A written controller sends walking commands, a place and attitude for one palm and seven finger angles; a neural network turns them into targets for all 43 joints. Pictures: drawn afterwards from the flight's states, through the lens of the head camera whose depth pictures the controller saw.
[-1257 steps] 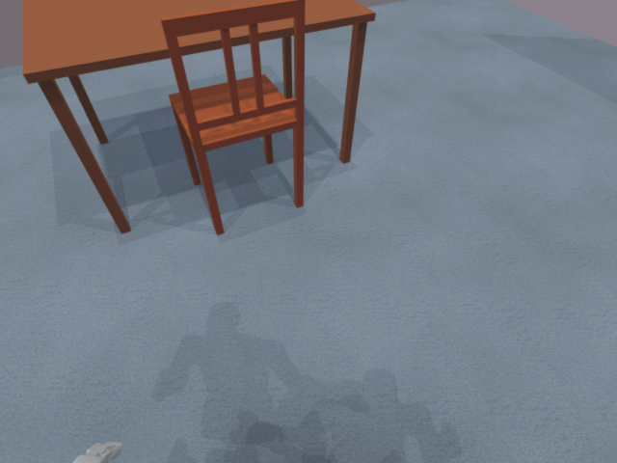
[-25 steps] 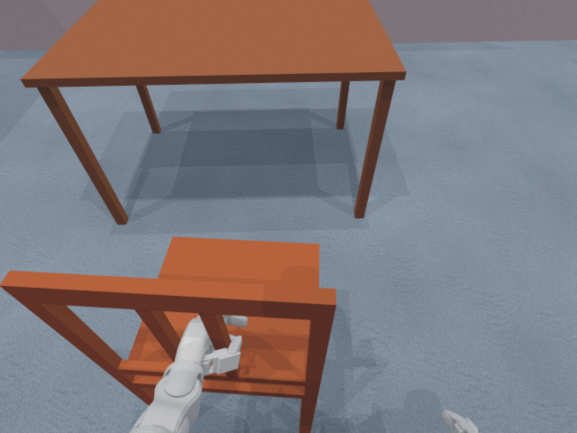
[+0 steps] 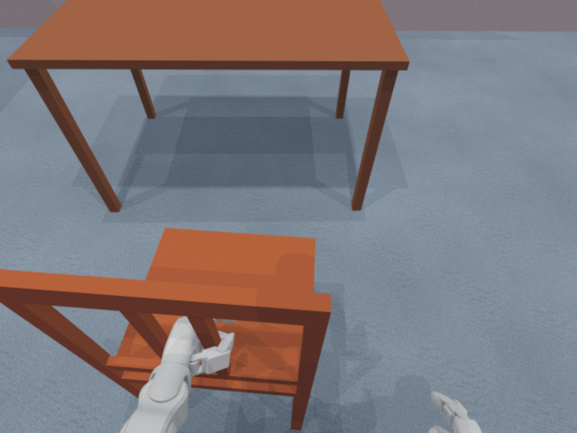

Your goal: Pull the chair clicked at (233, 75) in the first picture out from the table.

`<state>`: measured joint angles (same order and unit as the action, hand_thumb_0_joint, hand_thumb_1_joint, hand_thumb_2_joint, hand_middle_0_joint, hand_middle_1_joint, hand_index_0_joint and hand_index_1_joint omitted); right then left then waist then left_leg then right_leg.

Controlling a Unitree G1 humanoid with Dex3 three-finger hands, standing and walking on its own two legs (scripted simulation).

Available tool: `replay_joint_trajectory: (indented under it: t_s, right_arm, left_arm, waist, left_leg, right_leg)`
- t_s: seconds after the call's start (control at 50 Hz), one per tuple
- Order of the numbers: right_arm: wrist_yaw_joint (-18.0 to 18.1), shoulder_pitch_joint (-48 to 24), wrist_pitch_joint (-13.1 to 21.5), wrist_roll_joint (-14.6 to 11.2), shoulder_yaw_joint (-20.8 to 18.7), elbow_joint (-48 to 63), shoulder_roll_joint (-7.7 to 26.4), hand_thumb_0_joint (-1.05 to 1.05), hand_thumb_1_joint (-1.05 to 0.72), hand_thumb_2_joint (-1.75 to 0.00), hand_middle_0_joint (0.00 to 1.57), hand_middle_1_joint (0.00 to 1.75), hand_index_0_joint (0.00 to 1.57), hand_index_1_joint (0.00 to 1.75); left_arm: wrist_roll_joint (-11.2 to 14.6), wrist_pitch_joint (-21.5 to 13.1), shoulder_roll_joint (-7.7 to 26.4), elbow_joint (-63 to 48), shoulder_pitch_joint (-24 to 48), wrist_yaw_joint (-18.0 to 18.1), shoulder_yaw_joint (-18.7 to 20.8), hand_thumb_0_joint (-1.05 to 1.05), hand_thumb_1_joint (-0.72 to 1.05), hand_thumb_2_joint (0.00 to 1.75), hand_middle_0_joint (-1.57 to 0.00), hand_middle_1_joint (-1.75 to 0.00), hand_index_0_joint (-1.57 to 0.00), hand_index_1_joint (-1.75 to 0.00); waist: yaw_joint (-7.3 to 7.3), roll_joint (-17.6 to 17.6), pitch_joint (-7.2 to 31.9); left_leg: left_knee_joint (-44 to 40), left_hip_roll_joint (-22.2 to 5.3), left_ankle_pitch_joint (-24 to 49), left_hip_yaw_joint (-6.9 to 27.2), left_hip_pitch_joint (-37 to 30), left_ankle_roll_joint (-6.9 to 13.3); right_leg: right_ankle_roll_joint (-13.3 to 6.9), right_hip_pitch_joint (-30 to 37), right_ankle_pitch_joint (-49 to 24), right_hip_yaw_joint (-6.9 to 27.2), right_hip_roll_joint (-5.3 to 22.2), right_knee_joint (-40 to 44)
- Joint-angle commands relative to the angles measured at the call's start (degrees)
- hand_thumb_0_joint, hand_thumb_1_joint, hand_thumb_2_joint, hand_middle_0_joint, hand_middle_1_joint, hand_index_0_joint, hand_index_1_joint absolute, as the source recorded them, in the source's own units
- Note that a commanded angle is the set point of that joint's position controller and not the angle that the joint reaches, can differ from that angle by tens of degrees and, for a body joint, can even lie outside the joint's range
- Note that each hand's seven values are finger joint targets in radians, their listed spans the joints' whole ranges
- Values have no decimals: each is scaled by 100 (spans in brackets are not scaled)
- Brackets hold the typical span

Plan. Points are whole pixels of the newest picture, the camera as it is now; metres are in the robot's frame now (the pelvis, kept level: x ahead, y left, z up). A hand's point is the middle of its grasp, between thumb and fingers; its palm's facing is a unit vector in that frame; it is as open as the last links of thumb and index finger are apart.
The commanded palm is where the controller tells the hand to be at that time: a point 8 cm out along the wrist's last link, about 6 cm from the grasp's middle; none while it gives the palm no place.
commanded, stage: open the thumb and straighten the fingers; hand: left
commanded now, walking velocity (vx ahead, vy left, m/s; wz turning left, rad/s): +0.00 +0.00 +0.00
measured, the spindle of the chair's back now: (158, 340) +0.27 +0.21 -0.08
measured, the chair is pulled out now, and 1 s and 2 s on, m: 0.67 0.67 0.67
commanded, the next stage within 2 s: draw the fingers out of the gap in 0.62 s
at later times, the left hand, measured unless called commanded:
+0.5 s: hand (215, 350) +0.25 +0.12 -0.07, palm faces -0.06 -0.99 -0.12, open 16.0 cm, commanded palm +0.23 +0.17 -0.04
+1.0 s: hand (203, 391) +0.20 +0.13 -0.07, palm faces -0.05 -0.99 -0.12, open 17.5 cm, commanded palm +0.17 +0.18 -0.05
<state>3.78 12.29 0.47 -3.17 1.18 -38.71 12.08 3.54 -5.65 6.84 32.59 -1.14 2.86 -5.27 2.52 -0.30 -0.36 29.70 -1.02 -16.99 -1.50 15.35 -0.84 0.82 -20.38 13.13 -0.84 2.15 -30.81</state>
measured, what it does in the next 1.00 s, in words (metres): stands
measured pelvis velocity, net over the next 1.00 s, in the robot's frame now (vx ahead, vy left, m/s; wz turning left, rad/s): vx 0.02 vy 0.00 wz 0.05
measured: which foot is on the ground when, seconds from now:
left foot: down 0.00-1.00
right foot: down 0.00-1.00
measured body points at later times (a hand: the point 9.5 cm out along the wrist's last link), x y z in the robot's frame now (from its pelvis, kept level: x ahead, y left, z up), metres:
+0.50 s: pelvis +0.02 -0.01 -0.03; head +0.06 -0.03 +0.41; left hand +0.25 +0.17 -0.06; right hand +0.18 -0.25 -0.13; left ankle -0.02 +0.13 -0.73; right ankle +0.03 -0.13 -0.73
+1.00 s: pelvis +0.02 +0.00 -0.05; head +0.06 -0.01 +0.40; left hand +0.19 +0.18 -0.06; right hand +0.20 -0.24 -0.12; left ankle -0.02 +0.13 -0.73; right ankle +0.03 -0.13 -0.73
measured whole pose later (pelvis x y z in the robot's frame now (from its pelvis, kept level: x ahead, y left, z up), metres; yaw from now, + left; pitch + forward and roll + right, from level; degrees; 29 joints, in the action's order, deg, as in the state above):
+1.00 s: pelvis +0.02 +0.00 -0.05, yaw +3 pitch +12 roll +0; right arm 5.8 14.9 7.1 -2.3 0.4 -27.9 13.9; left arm 2.6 9.6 10.9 -6.6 -28.0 -0.9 -6.0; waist 2.4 2.4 7.9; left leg 53.1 -0.9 -29.5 2.3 35.5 -1.3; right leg 0.5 -38.4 25.6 -3.9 3.0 -52.3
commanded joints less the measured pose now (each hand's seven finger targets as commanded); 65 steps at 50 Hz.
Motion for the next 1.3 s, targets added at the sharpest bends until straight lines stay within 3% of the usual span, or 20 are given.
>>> replay_joint_trajectory:
  t_s: [0.0, 0.08, 0.1, 0.14, 0.2, 0.26, 0.32, 0.36, 0.38, 0.4, 0.46, 0.62, 0.64, 0.72, 0.74, 0.84, 0.9, 1.06, 1.14, 1.28]
  right_arm:
    - [-122, -399, 508, 12, -346, 993, 767, 0, -90, -90, 20, 30, 20, 30]
    - [-155, -371, 584, -2, -353, 1182, 856, 0, -90, -90, 20, 30, 20, 30]
    - [-107, -354, 595, -2, -368, 1211, 919, 0, -90, -90, 20, 30, 20, 30]
    - [-34, -355, 657, 24, -372, 1278, 920, 0, -90, -90, 20, 30, 20, 30]
    - [5, -263, 720, 29, -353, 1341, 935, 0, -90, -90, 20, 30, 20, 30]
    - [58, -216, 813, 40, -358, 1411, 953, 0, -90, -90, 20, 30, 20, 30]
    - [88, -186, 866, 48, -339, 1448, 948, 0, -90, -90, 20, 30, 20, 30]
    - [112, -134, 897, 71, -332, 1448, 960, 0, -90, -90, 20, 30, 20, 30]
    - [119, -97, 889, 80, -345, 1463, 978, 0, -90, -90, 20, 30, 20, 30]
    - [108, -121, 876, 81, -310, 1509, 959, 0, -90, -90, 20, 30, 20, 30]
    - [121, -94, 900, 90, -315, 1598, 944, 0, -90, -90, 20, 30, 20, 30]
    - [191, 4, 989, 100, -294, 1665, 953, 0, -90, -90, 20, 30, 20, 30]
    - [198, -10, 1006, 104, -300, 1667, 958, 0, -90, -90, 20, 30, 20, 30]
    - [177, -42, 974, 100, -315, 1758, 902, 0, -90, -90, 20, 30, 20, 30]
    - [178, -81, 961, 95, -333, 1791, 898, 0, -90, -90, 20, 30, 20, 30]
    - [189, -138, 958, 90, -362, 1960, 807, 0, -90, -90, 20, 30, 20, 30]
    - [221, -86, 974, 104, -352, 1994, 794, 0, -90, -90, 20, 30, 20, 30]
    - [266, -127, 1024, 92, -351, 2117, 742, 0, -90, -90, 20, 30, 20, 30]
    - [294, -197, 1022, 95, -355, 2174, 717, 0, -90, -90, 20, 30, 20, 30]
    - [310, -230, 1019, 76, -369, 2350, 650, 0, -90, -90, 20, 30, 20, 30]
  left_arm:
    - [-20, -201, 560, -1885, 544, -132, 199, 0, 5, 49, -50, -145, -50, -145]
    - [60, 239, 431, -2033, 142, -232, 112, 0, -43, 26, -47, -138, -47, -138]
    - [78, 281, 904, -2426, 684, -207, 478, 0, -55, 20, -45, -130, -45, -130]
    - [61, 460, 869, -2514, 428, -221, 481, 0, -55, 20, -40, -116, -40, -116]
    - [135, 678, 600, -2626, 366, -276, 292, 0, -55, 20, -32, -94, -32, -94]
    - [160, 799, 701, -2953, 146, -316, 348, 0, -55, 20, -25, -73, -25, -73]
    - [120, 904, 613, -3168, 124, -350, 185, 0, -55, 20, -18, -51, -18, -51]
    - [70, 978, 748, -3291, 155, -320, 275, 0, -55, 20, -13, -36, -13, -36]
    - [59, 1030, 1029, -3042, -385, -316, 651, 0, -55, 20, -10, -29, -10, -29]
    - [50, 1065, 847, -3177, -403, -349, 435, 0, -55, 20, -7, -22, -7, -22]
    - [26, 1089, 958, -3655, -339, -359, 475, 0, -55, 20, 0, 0, 0, 0]
    - [24, 1205, 869, -4019, -708, -387, 298, 0, -55, 20, 0, 0, 0, 0]
    - [20, 1212, 885, -4124, -673, -388, 292, 0, -55, 20, 0, 0, 0, 0]
    - [12, 1308, 877, -3968, -1724, -419, 420, 0, -55, 20, 0, 0, 0, 0]
    - [-1, 1313, 981, -4065, -1816, -425, 517, 0, -55, 20, 0, 0, 0, 0]
    - [-78, 1304, 962, -4746, -2433, -319, 428, 0, -55, 20, 0, 0, 0, 0]
    - [-98, 1266, 907, -4987, -2537, -280, 322, 0, -55, 20, 0, 0, 0, 0]
    - [-189, 1218, 825, -5526, -3168, -306, 94, 0, -55, 20, 0, 0, 0, 0]
    - [-171, 1251, 770, -5587, -3451, -336, 25, 0, -55, 20, 0, 0, 0, 0]
    - [-246, 1194, 746, -6050, -4136, -354, -96, 0, -55, 20, 0, 0, 0, 0]
  waist:
    - [-65, 348, 1418]
    - [-9, -48, 1339]
    - [6, -60, 1525]
    - [-31, 57, 1593]
    - [51, -294, 1661]
    - [41, -225, 1896]
    - [112, -214, 1779]
    - [103, -152, 1819]
    - [-17, -289, 1776]
    - [21, -302, 1744]
    - [23, -49, 1953]
    - [130, -209, 1911]
    - [114, 21, 1929]
    - [-34, -230, 1884]
    - [-66, -56, 1858]
    - [-71, 45, 1784]
    - [12, -148, 1703]
    - [4, 190, 1691]
    - [19, -44, 1510]
    - [-71, 152, 1575]
  left_leg:
    - [76, -88, 765, -24, 447, 129]
    - [414, -52, 380, -3, 975, 143]
    - [459, -34, 294, 17, 991, 165]
    - [548, -13, 317, 23, 1036, 170]
    - [756, 0, 360, 59, 1169, 181]
    - [927, 19, 579, 73, 1185, 182]
    - [1079, 29, 565, 80, 1241, 200]
    - [1140, 33, 692, 111, 1219, 200]
    - [1183, 33, 710, 98, 1360, 186]
    - [1215, 53, 719, 91, 1416, 194]
    - [1330, 67, 876, 78, 1367, 200]
    - [1540, 86, 900, 138, 1493, 218]
    - [1534, 93, 976, 149, 1450, 214]
    - [1573, 100, 950, 134, 1640, 188]
    - [1570, 103, 990, 129, 1680, 182]
    - [1633, 91, 953, 158, 1728, 184]
    - [1718, 103, 761, 179, 1791, 203]
    - [1820, 111, 655, 262, 1800, 191]
    - [1863, 127, 392, 300, 2037, 206]
    - [1923, 129, 307, 341, 2101, 192]
  right_leg:
    - [-211, 325, -732, -68, 132, -170]
    - [-150, -52, -430, -135, 95, -428]
    - [-129, -24, -331, -92, 98, -443]
    - [-136, -76, -296, -137, 84, -558]
    - [-87, -189, -384, -203, 75, -707]
    - [-85, -149, -649, -212, 88, -851]
    - [-59, -347, -632, -227, 85, -915]
    - [-76, -375, -743, -250, 86, -1000]
    - [-79, -342, -786, -260, 79, -1059]
    - [-73, -350, -867, -257, 91, -1079]
    - [-85, -296, -1052, -232, 111, -1162]
    - [-52, -433, -1136, -292, 106, -1274]
    - [-83, -440, -1175, -294, 108, -1286]
    - [-78, -424, -1162, -327, 114, -1355]
    - [-116, -395, -1186, -322, 117, -1369]
    - [-130, -561, -1005, -344, 101, -1431]
    - [-89, -750, -790, -353, 75, -1455]
    - [-125, -1068, -393, -409, 56, -1608]
    - [-128, -1162, -130, -424, 30, -1591]
    - [-151, -1312, 120, -457, 26, -1738]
